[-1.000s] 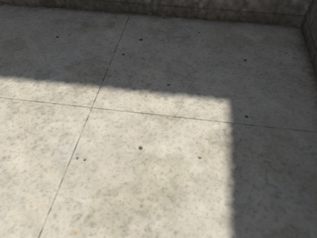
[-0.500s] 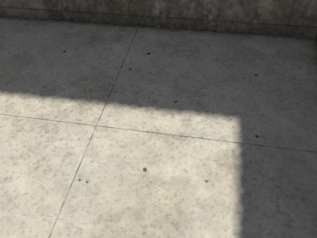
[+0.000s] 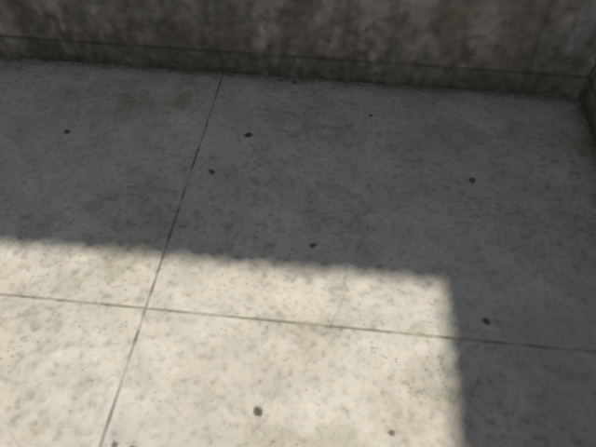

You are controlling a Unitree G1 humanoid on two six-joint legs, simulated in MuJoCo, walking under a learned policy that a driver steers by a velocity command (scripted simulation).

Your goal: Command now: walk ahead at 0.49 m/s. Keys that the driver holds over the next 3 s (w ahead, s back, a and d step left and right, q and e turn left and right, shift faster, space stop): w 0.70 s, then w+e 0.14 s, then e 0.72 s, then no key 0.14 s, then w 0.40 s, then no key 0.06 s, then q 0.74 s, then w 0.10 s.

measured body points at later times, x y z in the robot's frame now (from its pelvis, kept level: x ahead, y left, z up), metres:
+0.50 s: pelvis +0.29 -0.07 +0.00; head +0.32 -0.08 +0.45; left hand +0.38 +0.19 -0.13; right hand +0.36 -0.34 -0.14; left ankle +0.24 +0.08 -0.65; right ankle +0.34 -0.15 -0.74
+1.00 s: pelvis +0.56 +0.00 -0.01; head +0.61 +0.01 +0.44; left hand +0.61 +0.27 -0.16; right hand +0.70 -0.28 -0.12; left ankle +0.65 +0.09 -0.74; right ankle +0.44 -0.14 -0.65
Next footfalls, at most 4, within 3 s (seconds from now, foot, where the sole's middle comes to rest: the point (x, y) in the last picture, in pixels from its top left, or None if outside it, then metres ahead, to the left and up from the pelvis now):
0.32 right None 0.38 -0.15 -0.78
0.88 left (260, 372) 0.69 0.09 -0.78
1.36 right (363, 364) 0.70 -0.16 -0.78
1.82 left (273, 338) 0.78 0.06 -0.78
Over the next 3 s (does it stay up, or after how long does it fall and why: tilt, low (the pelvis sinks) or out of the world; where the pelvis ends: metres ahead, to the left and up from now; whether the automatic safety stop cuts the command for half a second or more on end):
stays up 0.90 -0.15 0.00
